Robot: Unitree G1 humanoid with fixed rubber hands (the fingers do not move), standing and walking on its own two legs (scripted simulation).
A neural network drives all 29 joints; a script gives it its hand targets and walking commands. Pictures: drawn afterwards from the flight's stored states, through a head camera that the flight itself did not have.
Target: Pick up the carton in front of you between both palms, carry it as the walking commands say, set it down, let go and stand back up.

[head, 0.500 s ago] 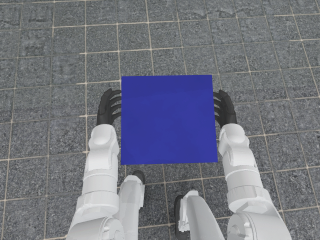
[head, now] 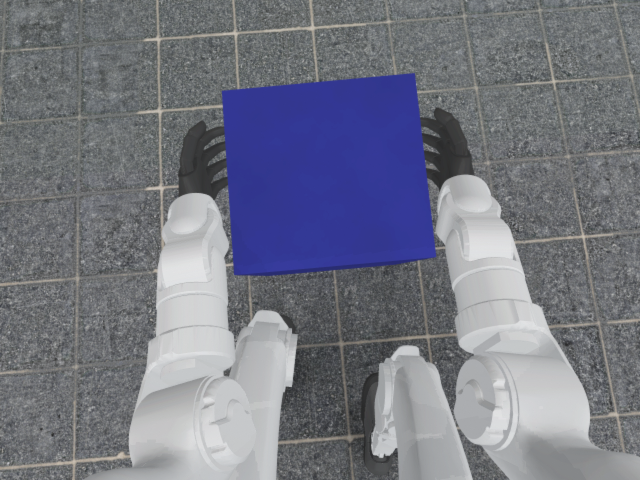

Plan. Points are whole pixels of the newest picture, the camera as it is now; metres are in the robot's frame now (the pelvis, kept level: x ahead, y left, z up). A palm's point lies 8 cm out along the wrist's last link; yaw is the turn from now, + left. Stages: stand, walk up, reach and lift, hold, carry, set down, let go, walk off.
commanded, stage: set down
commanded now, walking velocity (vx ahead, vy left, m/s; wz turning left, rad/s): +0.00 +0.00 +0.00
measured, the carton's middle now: (326, 196) +0.46 +0.07 -0.17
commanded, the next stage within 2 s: none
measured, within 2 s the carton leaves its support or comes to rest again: rests again in 1.96 s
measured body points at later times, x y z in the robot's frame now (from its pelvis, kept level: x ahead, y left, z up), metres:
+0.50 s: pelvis -0.03 +0.01 -0.11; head +0.31 +0.04 +0.18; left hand +0.44 +0.23 -0.25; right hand +0.54 -0.06 -0.25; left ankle +0.13 +0.14 -0.53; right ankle +0.03 -0.10 -0.53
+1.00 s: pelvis -0.02 -0.01 -0.16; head +0.35 -0.02 +0.09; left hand +0.48 +0.25 -0.31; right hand +0.55 -0.05 -0.35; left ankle +0.13 +0.14 -0.53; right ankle +0.03 -0.10 -0.53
